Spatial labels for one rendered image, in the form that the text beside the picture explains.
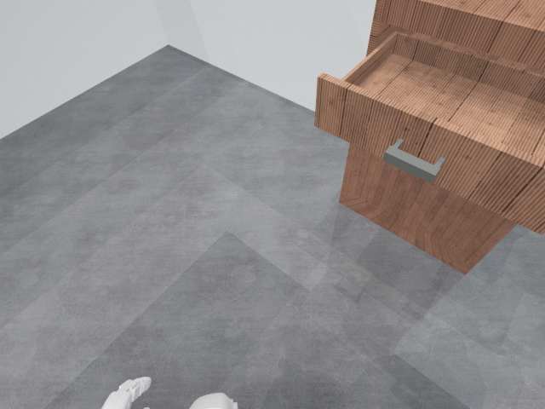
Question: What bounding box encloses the handle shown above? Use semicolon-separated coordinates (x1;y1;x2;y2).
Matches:
382;138;445;183

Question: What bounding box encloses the drawer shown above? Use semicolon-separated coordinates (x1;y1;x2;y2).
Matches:
314;32;545;235

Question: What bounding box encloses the left robot hand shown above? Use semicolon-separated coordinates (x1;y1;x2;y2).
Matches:
101;377;152;409

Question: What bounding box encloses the cabinet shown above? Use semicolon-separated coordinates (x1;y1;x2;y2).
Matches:
339;0;545;275

